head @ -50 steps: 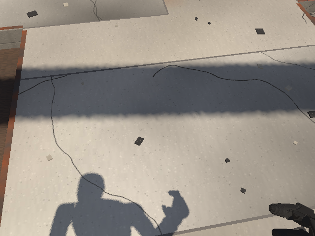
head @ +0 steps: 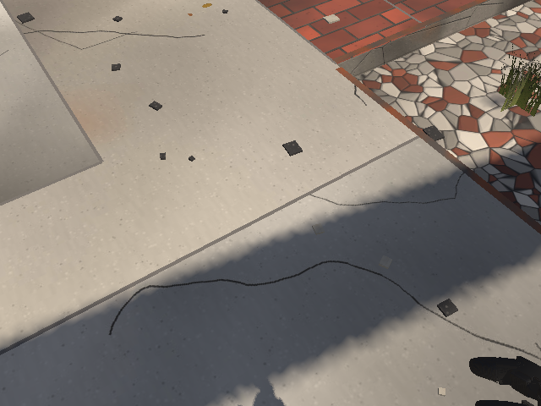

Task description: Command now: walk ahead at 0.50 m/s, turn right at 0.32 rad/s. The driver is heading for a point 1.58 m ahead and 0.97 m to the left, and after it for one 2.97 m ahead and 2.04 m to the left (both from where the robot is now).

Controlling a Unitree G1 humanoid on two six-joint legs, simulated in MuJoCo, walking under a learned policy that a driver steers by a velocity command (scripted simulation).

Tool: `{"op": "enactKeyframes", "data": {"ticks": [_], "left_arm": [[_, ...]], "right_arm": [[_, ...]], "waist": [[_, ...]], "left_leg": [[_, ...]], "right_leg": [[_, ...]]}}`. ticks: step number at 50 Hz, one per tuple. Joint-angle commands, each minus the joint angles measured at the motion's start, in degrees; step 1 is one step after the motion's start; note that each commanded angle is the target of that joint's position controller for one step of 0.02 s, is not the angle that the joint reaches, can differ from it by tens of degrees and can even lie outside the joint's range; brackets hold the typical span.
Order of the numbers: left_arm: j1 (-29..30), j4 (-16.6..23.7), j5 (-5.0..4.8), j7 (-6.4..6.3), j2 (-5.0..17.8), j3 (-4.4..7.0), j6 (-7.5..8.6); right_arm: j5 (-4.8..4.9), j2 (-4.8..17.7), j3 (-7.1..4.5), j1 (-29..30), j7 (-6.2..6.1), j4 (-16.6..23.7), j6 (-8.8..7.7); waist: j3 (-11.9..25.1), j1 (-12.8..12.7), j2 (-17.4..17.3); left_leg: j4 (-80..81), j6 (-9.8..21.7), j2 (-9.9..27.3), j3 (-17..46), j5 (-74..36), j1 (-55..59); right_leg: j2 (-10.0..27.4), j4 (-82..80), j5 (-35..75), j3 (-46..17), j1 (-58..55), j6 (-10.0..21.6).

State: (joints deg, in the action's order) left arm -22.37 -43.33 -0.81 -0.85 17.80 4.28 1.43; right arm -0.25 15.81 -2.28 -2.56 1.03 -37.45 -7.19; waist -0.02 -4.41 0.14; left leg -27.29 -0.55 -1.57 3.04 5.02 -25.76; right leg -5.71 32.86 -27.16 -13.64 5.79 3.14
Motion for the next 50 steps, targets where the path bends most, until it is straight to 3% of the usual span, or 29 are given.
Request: {"op": "enactKeyframes", "data": {"ticks": [1, 2, 3, 4, 5, 7, 11, 16, 18, 20, 21, 22, 23, 24, 25, 27, 28, 30, 35, 38, 41, 43, 44, 45, 46, 47, 48, 49, 50], "left_arm": [[-7.9, 4.9, -0.91, 0.11, -0.2, -1.07, 1.76], [-4.5, 4.0, -1.37, 0.03, 5.4, -0.18, 1.98], [2.8, 5.3, -0.9, 0.19, 7.4, 0.34, 2.06], [7.0, 6.3, 0.23, 0.19, 6.8, 0.17, 2.34], [8.9, 7.1, 0.99, 0.34, 5.9, 0.2, 2.91], [8.6, 7.5, 1.2, 0.7, 3.9, -0.09, 3.5], [14.1, 9.1, 1.49, 1.24, 0.4, -1.72, 3.99], [20.7, 10.3, 0.28, 2.07, 2.4, -1.32, 4.78], [20.3, 10.5, 0.09, 1.98, 3.6, -0.66, 5.11], [14.6, 9.1, 0.34, 1.39, 5.3, 0.5, 5.21], [7.4, 8.2, 1.06, 0.77, 7.9, 1.43, 5.24], [1.1, 7.4, 1.73, 0.31, 12.9, 2.64, 4.42], [-1.0, 5.5, 1.17, 0.92, 12.1, 2.81, 3.75], [1.4, 5.9, 0.77, 1.04, 7.9, 1.71, 3.87], [4.3, 6.0, 0.83, 1.09, 5.6, 0.97, 3.87], [8.9, 5.6, 1.54, 1.27, 2.6, 0.07, 3.99], [9.8, 5.2, 1.65, 1.25, 2.5, 0.14, 4.2], [9.8, 4.3, 1.38, 1.21, 3.2, 0.62, 4.78], [9.0, 1.8, 1.1, 0.76, 6.2, 1.63, 4.73], [6.7, 0.3, 0.48, 0.51, 8.0, 2.06, 4.22], [4.8, -1.2, -0.43, 0.51, 9.5, 2.6, 3.35], [4.6, -1.5, -0.8, 0.26, 11.2, 3.08, 2.59], [4.6, -1.5, -0.98, 0.03, 12.2, 3.32, 2.14], [5.2, -1.2, -1.14, -0.24, 12.0, 3.14, 1.74], [4.3, -0.5, -0.14, -0.56, 10.2, 2.29, 1.91], [-1.2, 3.0, 2.37, 0.31, 1.7, -0.59, 3.1], [3.6, 3.5, 0.77, 1.05, 5.5, -0.33, 5.19], [9.6, 5.4, -1.47, 1.46, 8.6, 0.54, 6.15], [10.8, 5.8, -1.15, 1.21, 7.7, 0.1, 6.74]], "right_arm": [[-0.37, 16.3, -5.49, -21.9, 0.23, -3.3, 0.16], [1.04, 10.8, -4.15, -20.4, 0.48, -2.4, 0.23], [1.08, 8.2, -3.25, -16.8, 0.38, -2.0, 0.58], [0.37, 7.7, -2.79, -14.4, 0.48, -1.4, 0.97], [0.18, 7.1, -2.55, -13.0, 0.47, -1.5, 1.27], [0.18, 6.1, -2.06, -12.5, 0.34, -1.6, 1.39], [1.49, 9.7, -3.2, -13.9, -0.79, -2.8, 2.17], [2.01, 10.6, -3.57, -18.4, -1.38, -4.4, 3.57], [2.11, 10.5, -3.64, -18.8, -1.56, -4.6, 3.96], [1.78, 8.4, -3.06, -18.5, -1.63, -4.2, 4.15], [1.22, 5.4, -2.05, -17.4, -1.49, -3.3, 3.89], [1.18, 1.1, -0.74, -21.9, -1.55, -1.8, 3.22], [2.67, 4.4, -1.27, -23.6, -1.75, -1.0, 2.88], [2.92, 8.4, -2.42, -20.2, -1.89, -1.6, 3.17], [2.41, 8.7, -2.72, -17.2, -1.82, -1.4, 3.57], [1.76, 7.1, -2.9, -15.5, -1.47, -1.2, 4.34], [1.87, 6.0, -2.78, -15.2, -1.21, -0.9, 4.75], [1.73, 4.2, -2.43, -13.8, -0.85, 0.0, 5.27], [1.5, 2.7, -1.5, -7.2, 0.48, 2.5, 5.09], [1.52, 2.5, -1.1, -1.4, 1.56, 4.5, 4.9], [1.66, 3.5, -1.33, 2.1, 2.38, 6.7, 5.07], [1.36, 5.2, -2.17, 1.0, 2.6, 7.4, 5.34], [1.2, 6.9, -3.08, -2.7, 2.5, 6.9, 5.59], [1.35, 9.3, -4.63, -11.0, 2.08, 4.8, 5.83], [1.62, 13.3, -6.58, -21.2, 1.01, 2.2, 6.42], [2.23, 20.2, -7.44, -19.9, 0.41, 2.5, 6.13], [1.87, 16.1, -6.02, -22.0, 0.6, 4.5, 5.26], [1.24, 12.9, -4.99, -20.4, 0.87, 3.5, 4.48], [1.33, 11.8, -4.62, -17.4, 0.81, 3.4, 4.05]], "waist": [[18.5, 6.3, -21.8], [12.3, 8.1, -13.0], [5.0, 8.7, -7.4], [1.8, 8.0, -3.5], [-0.4, 7.0, -3.1], [0.3, 5.2, -5.9], [0.4, 5.9, -6.1], [0.1, 7.7, -5.8], [0.1, 6.3, -6.1], [2.0, 2.8, -6.0], [6.8, -0.9, -2.7], [14.2, -1.0, 11.4], [13.9, -0.4, 18.0], [6.8, -0.9, 10.7], [2.6, -0.2, 7.7], [-1.1, 2.5, 6.8], [-1.8, 3.3, 7.4], [-1.8, 3.7, 6.2], [-2.6, 2.5, 3.6], [-4.1, 0.6, 2.6], [-5.0, 0.4, 2.7], [-2.8, 2.2, 4.1], [0.1, 4.7, 4.9], [4.5, 9.6, 4.0], [9.8, 14.1, 0.3], [14.5, 7.1, -16.3], [23.1, 11.1, -10.2], [14.7, 12.0, -6.9], [9.1, 9.7, -3.4]], "left_leg": [[8.0, 17.1, 24.1, 41.5, 16.2, 45.5], [11.2, 16.0, 22.7, 43.5, 27.8, 41.9], [11.6, 14.2, 20.2, 34.9, 24.7, 35.1], [12.3, 13.7, 17.6, 29.2, 17.1, 28.9], [13.0, 14.1, 15.7, 25.8, 10.4, 24.7], [14.3, 13.8, 12.3, 21.0, 1.2, 20.9], [15.5, 14.4, 10.5, 14.9, -4.2, 14.9], [13.7, 12.0, 10.3, 15.7, -0.2, 12.3], [11.2, 10.5, 10.6, 17.8, 3.2, 12.4], [5.2, 8.0, 7.7, 17.3, 4.4, 9.5], [-6.6, 5.8, 4.5, 13.9, 7.1, 4.6], [-25.1, 2.3, -1.9, 5.7, 23.8, -9.2], [-36.8, 1.6, 0.0, 4.1, 29.5, -19.5], [-41.8, 1.4, 2.8, 5.5, 24.5, -22.0], [-42.3, 1.2, 4.1, 4.5, 20.0, -21.5], [-39.6, 0.6, 6.7, 4.0, 14.3, -18.2], [-38.5, 0.5, 7.6, 3.5, 12.7, -16.2], [-36.6, -0.1, 8.0, 2.8, 9.5, -15.7], [-21.7, -0.3, 8.0, 0.8, -2.9, -14.3], [-14.1, 0.9, 7.1, -1.8, -6.6, -12.2], [-10.0, 3.1, 6.1, -3.7, -2.9, -11.8], [-8.8, 5.4, 3.0, -6.8, 2.9, -6.6], [-8.5, 6.8, 0.6, -8.6, 5.5, -0.7], [-5.4, 8.8, -1.9, -9.4, 3.2, 11.4], [-4.6, 11.4, 0.7, -2.6, 2.0, 29.2], [-0.4, 21.7, 16.5, 29.7, 11.1, 48.1], [8.4, 24.4, 20.7, 45.2, 19.7, 50.9], [10.1, 21.1, 19.0, 37.1, 16.0, 45.8], [10.2, 19.4, 16.6, 30.3, 10.7, 37.4]], "right_leg": [[-0.8, 34.2, -6.7, 4.5, 32.3, -1.4], [2.8, 39.6, -4.8, 2.0, 38.2, -1.6], [5.0, 39.9, 0.4, 4.2, 39.7, -1.6], [6.9, 38.0, 3.9, 6.7, 38.5, -1.7], [8.4, 34.1, 6.5, 7.2, 37.4, -1.8], [9.5, 27.8, 7.9, 8.4, 32.5, -2.5], [8.0, 10.7, 12.9, 11.4, 25.9, -4.7], [5.2, -1.3, 25.3, 10.5, 16.6, -5.4], [5.2, -4.6, 24.9, 10.0, 12.1, -4.4], [6.5, -7.5, 22.8, 10.3, 1.8, -2.3], [13.2, -7.7, 19.6, 4.3, -8.6, 0.5], [26.2, -10.1, 13.6, -12.8, -24.0, 6.8], [31.3, -15.5, -1.8, -28.7, -23.7, 11.3], [28.5, -17.1, -5.3, -24.0, -18.0, 9.8], [25.8, -17.7, 0.7, -16.0, -12.7, 8.1], [21.7, -20.2, 12.9, -5.4, -4.8, 6.9], [20.7, -21.6, 16.6, -1.6, -2.0, 6.5], [20.3, -23.3, 23.2, 3.4, -0.6, 7.2], [19.6, -24.6, 31.1, 13.7, -1.2, 6.9], [20.1, -24.6, 31.3, 17.7, -2.7, 5.9], [21.8, -22.3, 35.8, 20.0, -7.7, 4.5], [21.9, -15.9, 52.9, 22.3, -10.1, 3.3], [21.4, -9.1, 62.2, 23.6, -10.3, 2.6], [19.8, 2.0, 65.3, 25.5, -6.7, 1.1], [17.7, 18.1, 53.1, 25.6, 6.0, -1.2], [6.8, 39.5, -1.8, 22.8, 32.4, -4.9], [4.9, 46.5, -7.4, 9.0, 38.0, -4.4], [7.4, 46.0, -1.8, 8.3, 42.5, -3.4], [9.7, 41.3, 3.2, 8.8, 41.2, -2.9]]}}
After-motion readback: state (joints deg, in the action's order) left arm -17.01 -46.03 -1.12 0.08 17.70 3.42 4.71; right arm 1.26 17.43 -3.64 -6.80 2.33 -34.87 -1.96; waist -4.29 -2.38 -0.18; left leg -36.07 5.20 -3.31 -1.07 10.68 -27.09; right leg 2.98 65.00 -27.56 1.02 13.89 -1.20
